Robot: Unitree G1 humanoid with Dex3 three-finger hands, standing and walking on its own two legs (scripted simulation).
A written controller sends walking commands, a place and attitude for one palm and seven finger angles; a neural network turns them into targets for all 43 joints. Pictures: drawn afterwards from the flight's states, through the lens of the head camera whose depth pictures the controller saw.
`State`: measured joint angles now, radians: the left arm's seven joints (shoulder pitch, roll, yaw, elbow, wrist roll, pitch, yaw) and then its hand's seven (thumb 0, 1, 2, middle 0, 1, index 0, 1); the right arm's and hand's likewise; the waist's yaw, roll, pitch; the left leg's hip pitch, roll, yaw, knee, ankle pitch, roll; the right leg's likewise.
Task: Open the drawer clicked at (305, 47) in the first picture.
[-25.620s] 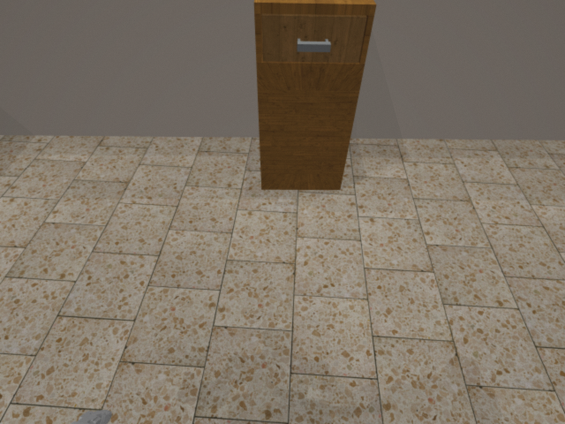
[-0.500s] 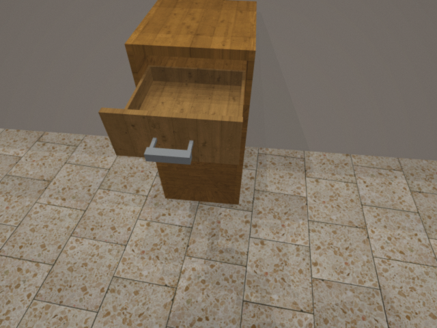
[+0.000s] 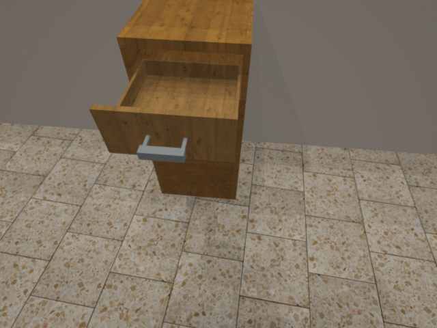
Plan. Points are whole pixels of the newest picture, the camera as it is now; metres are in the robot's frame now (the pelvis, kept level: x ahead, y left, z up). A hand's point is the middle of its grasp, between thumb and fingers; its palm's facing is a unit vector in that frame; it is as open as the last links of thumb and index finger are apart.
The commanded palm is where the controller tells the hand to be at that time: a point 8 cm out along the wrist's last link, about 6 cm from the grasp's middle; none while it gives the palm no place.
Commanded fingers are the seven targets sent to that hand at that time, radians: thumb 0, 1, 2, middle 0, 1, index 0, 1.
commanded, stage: look to check the result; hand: left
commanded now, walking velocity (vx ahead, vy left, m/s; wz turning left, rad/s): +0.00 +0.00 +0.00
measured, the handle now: (164, 147) +0.53 +0.17 -0.02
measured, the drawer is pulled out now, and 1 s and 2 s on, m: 0.30 0.30 0.30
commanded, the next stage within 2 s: stand and wait in 0.30 s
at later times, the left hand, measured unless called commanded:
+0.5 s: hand out of the picture +0.06 +0.20 -0.17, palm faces +0.00 -0.96 -0.27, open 7.4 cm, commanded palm none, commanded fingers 0.00 0.90 0.90 -0.20 -0.30 -0.20 -0.30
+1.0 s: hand out of the picture +0.09 +0.22 -0.16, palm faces -0.02 -0.95 -0.31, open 7.4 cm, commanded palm none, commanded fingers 0.00 0.90 0.90 -0.20 -0.30 -0.20 -0.30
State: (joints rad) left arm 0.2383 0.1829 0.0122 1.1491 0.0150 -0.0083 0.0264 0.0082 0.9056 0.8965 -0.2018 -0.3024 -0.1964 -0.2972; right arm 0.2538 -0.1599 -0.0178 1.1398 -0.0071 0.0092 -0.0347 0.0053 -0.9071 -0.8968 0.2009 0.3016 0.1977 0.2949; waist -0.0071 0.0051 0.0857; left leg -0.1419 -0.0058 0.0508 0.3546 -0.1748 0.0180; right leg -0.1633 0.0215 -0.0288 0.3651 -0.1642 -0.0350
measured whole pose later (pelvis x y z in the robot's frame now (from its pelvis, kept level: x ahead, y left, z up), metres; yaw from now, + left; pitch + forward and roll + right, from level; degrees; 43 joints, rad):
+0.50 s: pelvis +0.01 -0.01 +0.00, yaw +0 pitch -2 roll +0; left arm 0.17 0.23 0.02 1.14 0.01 -0.02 0.02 0.01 0.90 0.90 -0.20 -0.30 -0.20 -0.30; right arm 0.18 -0.20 -0.02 1.14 -0.01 0.01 -0.03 0.01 -0.91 -0.90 0.20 0.30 0.20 0.30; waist -0.01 0.01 0.09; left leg -0.11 0.00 0.05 0.32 -0.18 0.01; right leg -0.14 0.03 -0.03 0.33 -0.17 -0.04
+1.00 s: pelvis +0.03 -0.01 +0.00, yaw +0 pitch -2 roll +0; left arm 0.11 0.29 0.02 1.13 0.02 -0.02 0.01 0.01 0.90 0.90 -0.20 -0.30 -0.20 -0.30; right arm 0.13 -0.27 -0.02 1.14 -0.01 0.01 -0.02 0.01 -0.90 -0.90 0.20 0.30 0.20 0.30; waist -0.01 0.01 0.08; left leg -0.08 0.00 0.05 0.29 -0.18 0.00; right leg -0.10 0.03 -0.03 0.29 -0.17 -0.04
